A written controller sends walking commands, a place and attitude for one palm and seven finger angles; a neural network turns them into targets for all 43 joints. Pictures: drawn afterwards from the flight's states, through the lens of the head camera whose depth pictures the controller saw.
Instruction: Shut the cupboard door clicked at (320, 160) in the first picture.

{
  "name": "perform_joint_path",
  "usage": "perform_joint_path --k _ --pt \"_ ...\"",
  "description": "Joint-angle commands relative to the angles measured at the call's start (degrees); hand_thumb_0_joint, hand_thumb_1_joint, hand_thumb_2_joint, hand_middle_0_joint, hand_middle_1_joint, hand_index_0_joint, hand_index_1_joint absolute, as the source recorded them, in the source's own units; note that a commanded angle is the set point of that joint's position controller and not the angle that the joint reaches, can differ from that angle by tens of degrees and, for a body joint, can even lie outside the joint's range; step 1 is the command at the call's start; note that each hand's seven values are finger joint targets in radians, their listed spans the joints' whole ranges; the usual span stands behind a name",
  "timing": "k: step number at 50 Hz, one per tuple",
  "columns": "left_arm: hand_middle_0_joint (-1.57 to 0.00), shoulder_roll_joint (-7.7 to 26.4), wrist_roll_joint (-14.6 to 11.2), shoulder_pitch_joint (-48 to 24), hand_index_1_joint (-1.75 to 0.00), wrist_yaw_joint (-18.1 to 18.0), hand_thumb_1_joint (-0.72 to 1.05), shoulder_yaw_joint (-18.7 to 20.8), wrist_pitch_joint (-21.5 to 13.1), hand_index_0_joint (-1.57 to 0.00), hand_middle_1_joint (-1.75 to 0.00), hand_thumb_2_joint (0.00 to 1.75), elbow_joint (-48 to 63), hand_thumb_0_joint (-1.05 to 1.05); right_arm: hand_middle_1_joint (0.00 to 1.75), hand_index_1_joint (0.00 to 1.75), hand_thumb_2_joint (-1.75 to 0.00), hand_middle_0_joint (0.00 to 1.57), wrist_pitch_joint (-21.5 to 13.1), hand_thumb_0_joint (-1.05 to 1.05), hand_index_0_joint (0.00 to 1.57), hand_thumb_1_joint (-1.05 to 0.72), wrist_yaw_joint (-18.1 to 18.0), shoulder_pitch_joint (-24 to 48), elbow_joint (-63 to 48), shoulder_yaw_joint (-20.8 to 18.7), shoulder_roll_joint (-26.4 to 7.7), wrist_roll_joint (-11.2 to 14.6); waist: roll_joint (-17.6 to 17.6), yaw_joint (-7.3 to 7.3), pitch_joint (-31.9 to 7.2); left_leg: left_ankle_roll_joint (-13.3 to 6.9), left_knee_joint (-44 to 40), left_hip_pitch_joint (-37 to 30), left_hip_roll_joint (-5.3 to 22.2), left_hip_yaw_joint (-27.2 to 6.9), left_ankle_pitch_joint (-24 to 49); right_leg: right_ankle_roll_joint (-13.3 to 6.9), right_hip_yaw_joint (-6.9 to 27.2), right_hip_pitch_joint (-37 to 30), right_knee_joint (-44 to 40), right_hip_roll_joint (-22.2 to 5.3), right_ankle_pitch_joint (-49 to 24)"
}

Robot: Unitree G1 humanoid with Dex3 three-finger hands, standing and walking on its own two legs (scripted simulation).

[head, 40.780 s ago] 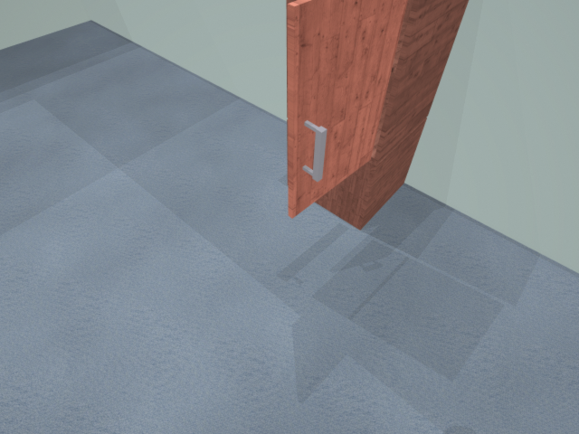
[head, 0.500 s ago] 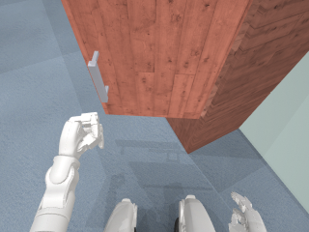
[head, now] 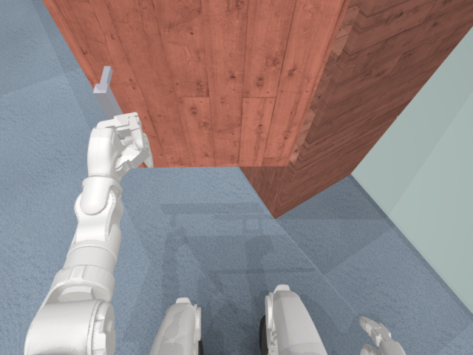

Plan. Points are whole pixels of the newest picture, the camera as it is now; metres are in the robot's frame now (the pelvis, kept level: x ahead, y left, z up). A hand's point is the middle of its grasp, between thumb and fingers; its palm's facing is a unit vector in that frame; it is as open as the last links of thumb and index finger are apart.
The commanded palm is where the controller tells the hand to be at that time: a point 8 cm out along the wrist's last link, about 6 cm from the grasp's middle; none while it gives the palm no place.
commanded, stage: bring the fist close to the handle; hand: left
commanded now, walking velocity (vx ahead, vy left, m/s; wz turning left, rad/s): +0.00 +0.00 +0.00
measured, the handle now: (120, 112) +0.53 +0.19 +0.04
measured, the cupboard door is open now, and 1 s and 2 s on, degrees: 60 53 42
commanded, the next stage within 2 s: push the door shut along its arc in 0.28 s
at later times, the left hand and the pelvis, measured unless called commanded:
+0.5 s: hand (142, 156) +0.44 +0.14 +0.03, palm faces -0.06 -1.00 -0.03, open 3.1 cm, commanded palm +0.42 +0.20 +0.04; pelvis -0.01 +0.01 +0.00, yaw +0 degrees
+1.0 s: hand (144, 124) +0.50 +0.14 +0.04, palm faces -0.17 -0.98 -0.04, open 3.1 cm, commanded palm +0.49 +0.18 +0.04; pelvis -0.01 +0.01 -0.01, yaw +0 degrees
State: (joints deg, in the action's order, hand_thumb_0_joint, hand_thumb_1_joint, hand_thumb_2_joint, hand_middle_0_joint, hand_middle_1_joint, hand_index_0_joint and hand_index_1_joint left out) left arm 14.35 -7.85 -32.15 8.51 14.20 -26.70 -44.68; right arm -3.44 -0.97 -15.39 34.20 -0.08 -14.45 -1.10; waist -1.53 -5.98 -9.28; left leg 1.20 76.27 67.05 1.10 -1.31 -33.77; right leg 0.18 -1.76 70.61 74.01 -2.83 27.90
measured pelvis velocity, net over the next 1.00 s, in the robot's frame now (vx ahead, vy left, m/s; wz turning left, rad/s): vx -0.01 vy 0.01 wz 0.00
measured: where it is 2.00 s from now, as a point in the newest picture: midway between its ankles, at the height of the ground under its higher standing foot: outside the picture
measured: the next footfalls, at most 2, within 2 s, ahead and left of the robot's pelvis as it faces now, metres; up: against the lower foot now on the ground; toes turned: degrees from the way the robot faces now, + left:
none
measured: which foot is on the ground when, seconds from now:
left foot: down 0.00-1.00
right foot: down 0.00-1.00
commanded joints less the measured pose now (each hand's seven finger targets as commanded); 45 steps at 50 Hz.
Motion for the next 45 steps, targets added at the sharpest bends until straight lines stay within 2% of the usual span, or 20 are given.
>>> perform_joint_path --k 1,5,6,10,12,16,19,21,25,26,29,31,32,33,35,36,37,40,42,45 --pt "-1.30 11.0 -0.3 -11.0 -1.50 -0.5 0.90 3.9 -4.3 -1.30 -1.50 0.90 10.7 0.00 0.30 0.30 -0.90 0.20 -0.8 0.00 0.20 -0.90 0.4 -5.9 -6.4 -3.5 -8.0 0.1 0.1 2.44 -29.9 -1.9 -10.8 -9.4 -2.1 1.7 19.8 -1.3 1.3 -28.7 -8.3 2.1 -19.7" --pt "-1.30 8.8 -0.7 -13.9 -1.50 -0.2 0.90 2.1 -4.4 -1.30 -1.50 0.90 11.2 0.00 0.30 0.30 -0.90 0.20 0.0 0.00 0.20 -0.90 0.4 -5.9 -6.0 -3.7 -8.2 0.3 3.6 0.35 -25.9 -2.1 -11.4 -8.1 -1.9 1.9 15.0 -0.7 1.8 -27.9 -10.6 1.9 -15.9" --pt "-1.30 10.1 -1.0 -14.5 -1.50 -0.4 0.90 3.1 -5.1 -1.30 -1.50 0.90 12.2 0.00 0.30 0.30 -0.90 0.20 -0.3 0.00 0.20 -0.90 0.1 -5.9 -6.3 -3.6 -8.2 0.4 3.3 0.63 -25.7 -2.3 -11.5 -7.9 -2.0 1.7 14.8 -0.9 1.8 -27.9 -10.8 2.0 -14.9" --pt "-1.30 9.8 -0.7 -19.8 -1.50 -0.2 0.90 2.2 -7.3 -1.30 -1.50 0.90 10.4 0.00 0.30 0.30 -0.90 0.20 -0.5 0.00 0.20 -0.90 -0.4 -5.5 -4.5 -3.6 -8.2 0.2 3.9 -0.79 -23.3 -2.5 -11.0 -7.1 -2.1 1.7 10.2 -0.6 2.3 -25.2 -11.8 1.8 -9.5" --pt "-1.30 11.7 -0.2 -21.7 -1.50 0.0 0.90 2.9 -8.6 -1.30 -1.50 0.90 10.4 0.00 0.30 0.30 -0.90 0.20 -0.8 0.00 0.20 -0.90 -0.8 -5.5 -4.0 -3.6 -8.4 0.0 1.8 -0.39 -24.9 -2.4 -11.0 -8.1 -2.1 1.4 10.3 -0.9 2.3 -24.5 -11.1 1.7 -9.1" --pt "-1.30 8.3 0.2 -19.8 -1.50 1.1 0.90 0.0 -8.5 -1.30 -1.50 0.90 8.4 0.00 0.30 0.30 -0.90 0.20 -0.8 0.00 0.20 -0.90 -0.4 -5.7 -4.4 -3.6 -8.4 -0.1 -2.7 -0.06 -25.5 -2.0 -11.6 -11.8 -2.0 0.8 13.2 -1.5 0.6 -21.4 -9.7 2.1 -11.0" --pt "-1.30 9.2 0.2 -19.8 -1.50 1.2 0.90 0.8 -6.3 -1.30 -1.50 0.90 4.5 0.00 0.30 0.30 -0.90 0.20 0.0 0.00 0.20 -0.90 -0.2 -5.6 -4.0 -3.6 -9.0 0.1 -0.9 -0.49 -23.6 -1.8 -11.9 -10.5 -1.8 0.6 12.0 -1.3 0.5 -20.8 -10.2 1.9 -10.0" --pt "-1.30 10.5 0.0 -21.1 -1.50 1.4 0.90 1.5 -5.7 -1.30 -1.50 0.90 5.3 0.00 0.30 0.30 -0.90 0.20 0.1 0.00 0.20 -0.90 -0.3 -5.8 -5.0 -3.4 -9.1 0.3 -1.1 -0.26 -24.8 -2.0 -11.9 -10.2 -2.1 0.4 12.4 -1.5 0.4 -21.6 -9.9 2.2 -10.1" --pt "-1.30 12.3 0.8 -30.2 -1.50 1.4 0.90 1.6 -6.9 -1.30 -1.50 0.90 5.2 0.00 0.30 0.30 -0.90 0.20 0.4 0.00 0.20 -0.90 -0.7 -5.6 -3.9 -3.3 -9.1 0.1 -1.0 -2.01 -25.1 -2.1 -11.0 -10.4 -1.8 -0.1 11.4 -1.2 0.7 -20.1 -9.6 2.0 -9.2" --pt "-1.30 13.3 0.7 -32.7 -1.50 1.4 0.90 1.9 -7.7 -1.30 -1.50 0.90 6.0 0.00 0.30 0.30 -0.90 0.20 0.1 0.00 0.20 -0.90 -0.9 -5.7 -4.1 -3.2 -9.1 0.0 -2.5 -2.34 -25.7 -2.3 -10.6 -10.8 -2.0 -0.2 12.0 -1.4 0.5 -19.3 -9.1 2.2 -9.2" --pt "-1.30 14.6 1.3 -35.4 -1.50 2.1 0.90 2.3 -8.0 -1.30 -1.50 0.90 1.7 0.00 0.30 0.30 -0.90 0.20 0.3 0.00 0.20 -0.90 -0.9 -6.0 -2.8 -3.0 -9.6 -0.2 -1.6 -3.45 -26.0 -2.2 -9.8 -10.4 -1.8 -0.6 11.7 -1.3 0.6 -18.1 -8.9 2.1 -9.0" --pt "-1.30 15.4 1.4 -35.7 -1.50 3.1 0.90 2.8 -7.8 -1.30 -1.50 0.90 0.6 0.00 0.30 0.30 -0.90 0.20 0.3 0.00 0.20 -0.90 -0.9 -6.9 -3.2 -3.0 -9.8 -0.3 -3.2 -3.02 -29.0 -2.3 -9.4 -11.5 -2.0 -0.8 14.3 -1.7 0.3 -18.5 -7.9 2.4 -10.8" --pt "-1.30 15.7 1.8 -34.4 -1.50 3.8 0.90 2.9 -7.0 -1.30 -1.50 0.90 -2.3 0.00 0.30 0.30 -0.90 0.20 0.6 0.00 0.20 -0.90 -0.7 -6.9 -2.6 -3.0 -9.8 -0.2 -4.0 -2.69 -29.0 -1.9 -9.4 -11.8 -1.8 -0.8 14.7 -1.7 0.2 -17.7 -7.6 2.2 -11.1" --pt "-1.30 14.3 1.6 -34.2 -1.50 4.5 0.90 1.8 -5.9 -1.30 -1.50 0.90 -4.6 0.00 0.30 0.30 -0.90 0.20 0.9 0.00 0.20 -0.90 -0.5 -7.2 -2.6 -2.9 -9.9 -0.2 -3.1 -3.60 -27.7 -2.0 -9.3 -11.0 -1.7 -0.8 14.3 -1.6 0.1 -17.2 -7.9 2.3 -10.9" --pt "-1.30 16.4 1.7 -37.2 -1.50 5.6 0.90 2.7 -4.8 -1.30 -1.50 0.90 -5.6 0.00 0.30 0.30 -0.90 0.20 1.4 0.00 0.20 -0.90 -0.6 -7.8 -2.5 -2.8 -10.3 0.0 -1.6 -4.33 -26.2 -2.2 -9.1 -9.4 -1.6 -0.9 13.4 -1.5 0.2 -17.0 -8.2 2.4 -10.3" --pt "-1.30 15.6 1.3 -39.8 -1.50 6.1 0.90 1.7 -4.8 -1.30 -1.50 0.90 -4.7 0.00 0.30 0.30 -0.90 0.20 1.3 0.00 0.20 -0.90 -0.6 -8.2 -2.8 -2.7 -10.2 0.0 -2.7 -5.09 -26.7 -2.5 -9.0 -10.3 -1.7 -1.2 14.1 -1.6 -0.1 -16.1 -8.0 2.6 -10.5" --pt "-1.30 15.9 1.5 -40.7 -1.50 6.5 0.90 1.8 -4.7 -1.30 -1.50 0.90 -4.6 0.00 0.30 0.30 -0.90 0.20 1.4 0.00 0.20 -0.90 -0.5 -8.3 -2.4 -2.9 -10.3 -0.1 -3.9 -4.74 -28.3 -2.2 -8.9 -11.3 -1.5 -1.4 14.5 -1.6 0.0 -15.7 -7.7 2.5 -10.6" --pt "-1.30 15.7 1.2 -42.2 -1.50 7.7 0.90 1.4 -3.6 -1.30 -1.50 0.90 -5.9 0.00 0.30 0.30 -0.90 0.20 1.9 0.00 0.20 -0.90 -0.3 -9.2 -2.1 -2.9 -10.6 -0.1 -2.8 -5.78 -28.9 -2.4 -8.3 -11.4 -1.4 -1.6 15.2 -1.6 -0.1 -15.2 -7.9 2.7 -11.0" --pt "-1.30 14.8 1.2 -44.5 -1.50 8.4 0.90 0.3 -3.7 -1.30 -1.50 0.90 -5.9 0.00 0.30 0.30 -0.90 0.20 1.9 0.00 0.20 -0.90 -0.3 -9.8 -1.8 -2.9 -10.6 -0.1 -4.6 -6.40 -29.7 -2.3 -8.1 -12.9 -1.3 -2.0 16.5 -1.7 -0.4 -13.6 -7.4 2.6 -11.6" --pt "-1.30 15.9 1.9 -47.6 -1.50 8.8 0.90 0.2 -3.0 -1.30 -1.50 0.90 -7.6 0.00 0.30 0.30 -0.90 0.20 2.3 0.00 0.20 -0.90 -0.1 -10.7 -1.1 -2.8 -10.9 -0.3 -5.1 -7.28 -27.6 -2.3 -7.8 -11.9 -1.2 -2.4 14.4 -1.8 -0.7 -11.5 -7.6 2.9 -9.5"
